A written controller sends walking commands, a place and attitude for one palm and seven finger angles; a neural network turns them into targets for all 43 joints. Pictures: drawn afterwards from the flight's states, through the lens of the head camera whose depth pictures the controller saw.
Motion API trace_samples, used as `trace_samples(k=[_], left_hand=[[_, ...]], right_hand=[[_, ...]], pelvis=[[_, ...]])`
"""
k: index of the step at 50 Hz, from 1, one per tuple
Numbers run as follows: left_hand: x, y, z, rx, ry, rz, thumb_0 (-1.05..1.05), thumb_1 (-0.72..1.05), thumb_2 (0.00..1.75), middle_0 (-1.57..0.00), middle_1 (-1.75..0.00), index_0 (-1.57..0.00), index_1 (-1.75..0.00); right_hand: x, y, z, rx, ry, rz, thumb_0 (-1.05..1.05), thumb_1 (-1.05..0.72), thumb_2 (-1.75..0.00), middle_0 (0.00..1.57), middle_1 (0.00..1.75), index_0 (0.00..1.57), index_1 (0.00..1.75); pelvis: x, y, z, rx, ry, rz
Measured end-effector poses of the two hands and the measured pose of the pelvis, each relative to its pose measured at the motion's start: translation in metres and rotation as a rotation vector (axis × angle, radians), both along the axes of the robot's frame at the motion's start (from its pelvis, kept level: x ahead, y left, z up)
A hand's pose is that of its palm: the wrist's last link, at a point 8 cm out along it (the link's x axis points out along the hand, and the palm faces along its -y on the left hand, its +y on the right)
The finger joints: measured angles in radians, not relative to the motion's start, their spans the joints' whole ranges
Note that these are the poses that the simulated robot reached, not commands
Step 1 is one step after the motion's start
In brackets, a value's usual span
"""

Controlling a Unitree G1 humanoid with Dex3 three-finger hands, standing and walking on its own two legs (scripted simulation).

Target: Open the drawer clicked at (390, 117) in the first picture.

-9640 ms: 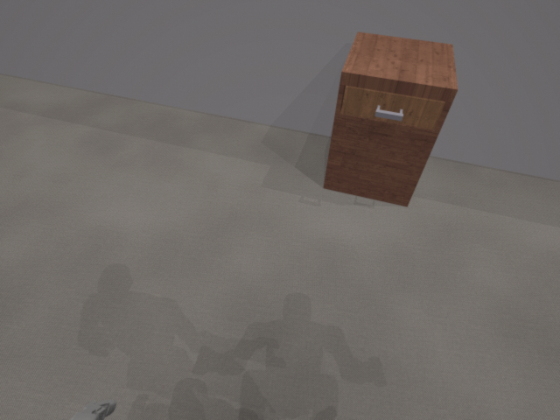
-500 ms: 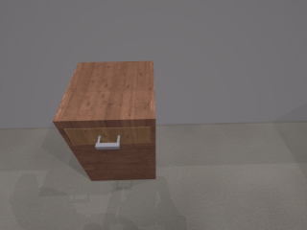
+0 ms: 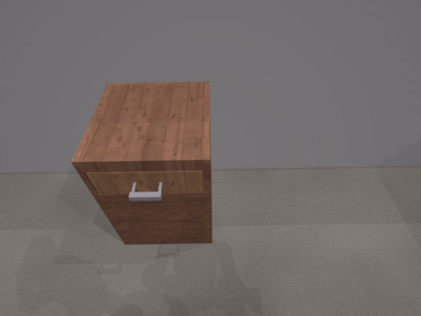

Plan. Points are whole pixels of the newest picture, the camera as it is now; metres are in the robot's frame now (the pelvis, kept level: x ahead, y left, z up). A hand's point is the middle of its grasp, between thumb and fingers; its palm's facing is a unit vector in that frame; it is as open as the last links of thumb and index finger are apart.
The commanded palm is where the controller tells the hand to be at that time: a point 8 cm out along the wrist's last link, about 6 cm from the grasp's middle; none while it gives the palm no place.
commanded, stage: raise the hand with hooked fingers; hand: left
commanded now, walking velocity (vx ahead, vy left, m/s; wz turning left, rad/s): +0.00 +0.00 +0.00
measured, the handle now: (146, 190) +0.52 +0.28 -0.25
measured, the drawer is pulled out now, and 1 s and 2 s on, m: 0.00 0.00 0.00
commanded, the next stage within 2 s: move the hooked fingers above the handle in 1.80 s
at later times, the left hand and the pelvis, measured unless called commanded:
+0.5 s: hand (98, 291) +0.16 +0.23 -0.04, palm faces +0.09 -0.06 -0.99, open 9.6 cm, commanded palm +0.16 +0.23 +0.01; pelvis -0.02 -0.01 -0.05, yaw +1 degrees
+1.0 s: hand (95, 230) +0.25 +0.25 +0.03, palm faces +0.12 -0.08 -0.99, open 12.5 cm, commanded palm +0.23 +0.24 +0.08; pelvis +0.00 +0.01 -0.01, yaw +1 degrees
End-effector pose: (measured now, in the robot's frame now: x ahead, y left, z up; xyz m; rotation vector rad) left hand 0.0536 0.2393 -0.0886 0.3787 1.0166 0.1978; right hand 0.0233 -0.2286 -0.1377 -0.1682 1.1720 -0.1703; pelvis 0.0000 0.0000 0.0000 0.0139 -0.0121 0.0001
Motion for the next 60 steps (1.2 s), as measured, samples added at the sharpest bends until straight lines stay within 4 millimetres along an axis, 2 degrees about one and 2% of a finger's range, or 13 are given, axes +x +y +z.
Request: trace_samples(k=[5,7,9,12,15,18,21,26,32,37,41,49,60], left_hand=[[0.091,0.003,0.088,0.395,-0.412,-0.287,0.03,0.86,0.87,-0.21,-0.34,-0.21,-0.35],[0.115,-0.007,0.108,0.56,-0.509,-0.42,0.02,0.82,0.86,-0.21,-0.36,-0.21,-0.37],[0.124,-0.021,0.114,0.677,-0.554,-0.53,0.01,0.78,0.84,-0.21,-0.39,-0.21,-0.39],[0.114,-0.039,0.101,0.748,-0.543,-0.654,0.01,0.71,0.82,-0.21,-0.43,-0.21,-0.43],[0.086,-0.046,0.078,0.772,-0.484,-0.718,0.0,0.64,0.79,-0.22,-0.47,-0.22,-0.48],[0.06,-0.039,0.065,0.829,-0.432,-0.732,0.0,0.56,0.76,-0.24,-0.51,-0.24,-0.52],[0.057,-0.024,0.07,0.928,-0.466,-0.719,0.0,0.48,0.73,-0.25,-0.56,-0.25,-0.57],[0.096,-0.005,0.106,1.087,-0.632,-0.666,0.0,0.36,0.67,-0.27,-0.64,-0.27,-0.64],[0.146,-0.005,0.135,1.07,-0.594,-0.594,0.0,0.23,0.62,-0.27,-0.73,-0.27,-0.73],[0.153,-0.01,0.133,0.961,-0.498,-0.676,0.0,0.12,0.57,-0.28,-0.8,-0.28,-0.8],[0.148,-0.006,0.134,0.952,-0.501,-0.742,0.0,0.02,0.53,-0.29,-0.86,-0.29,-0.87],[0.166,0.009,0.164,1.046,-0.639,-0.695,0.0,-0.16,0.45,-0.3,-0.98,-0.3,-0.99],[0.198,0.005,0.195,1.034,-0.604,-0.696,0.0,-0.4,0.34,-0.32,-1.14,-0.32,-1.14]], right_hand=[[0.065,-0.017,0.011,-0.028,-0.313,0.037,0.02,-0.92,-0.9,0.2,0.3,0.2,0.3],[0.094,-0.022,0.021,-0.033,-0.418,0.065,0.02,-0.92,-0.9,0.2,0.3,0.2,0.3],[0.12,-0.026,0.033,-0.033,-0.492,0.084,0.01,-0.91,-0.9,0.2,0.3,0.2,0.3],[0.15,-0.028,0.05,-0.029,-0.536,0.12,0.01,-0.91,-0.9,0.2,0.3,0.2,0.3],[0.175,-0.025,0.061,-0.041,-0.532,0.192,0.01,-0.91,-0.9,0.2,0.3,0.2,0.3],[0.194,-0.018,0.063,-0.056,-0.517,0.267,0.01,-0.91,-0.9,0.2,0.3,0.2,0.3],[0.208,-0.007,0.056,-0.054,-0.517,0.317,0.01,-0.91,-0.9,0.2,0.3,0.2,0.3],[0.211,0.018,0.036,0.014,-0.532,0.328,0.01,-0.91,-0.9,0.2,0.3,0.2,0.3],[0.177,0.035,0.02,0.113,-0.448,0.223,0.01,-0.9,-0.9,0.2,0.3,0.2,0.3],[0.145,0.027,0.019,0.09,-0.338,0.185,0.01,-0.9,-0.9,0.21,0.3,0.2,0.3],[0.134,0.012,0.02,0.031,-0.281,0.184,0.01,-0.9,-0.9,0.21,0.3,0.2,0.3],[0.146,-0.004,0.026,-0.02,-0.306,0.17,0.01,-0.9,-0.9,0.2,0.3,0.2,0.3],[0.178,0.018,0.05,0.048,-0.425,0.171,0.01,-0.91,-0.9,0.2,0.3,0.2,0.3]], pelvis=[[-0.012,0.0,-0.008,0.012,0.05,0.015],[-0.016,-0.001,-0.012,0.017,0.077,0.005],[-0.019,-0.002,-0.016,0.023,0.1,-0.016],[-0.019,-0.006,-0.019,0.035,0.126,-0.04],[-0.019,-0.011,-0.023,0.04,0.144,-0.04],[-0.02,-0.015,-0.028,0.035,0.161,-0.024],[-0.021,-0.017,-0.036,0.025,0.173,-0.001],[-0.021,-0.013,-0.047,0.007,0.175,0.024],[-0.015,-0.005,-0.035,0.004,0.14,0.01],[-0.005,-0.001,-0.02,0.011,0.116,-0.007],[-0.002,0.001,-0.015,0.004,0.105,-0.004],[-0.002,0.007,-0.015,-0.006,0.102,0.012],[0.0,0.007,-0.003,0.002,0.059,0.008]])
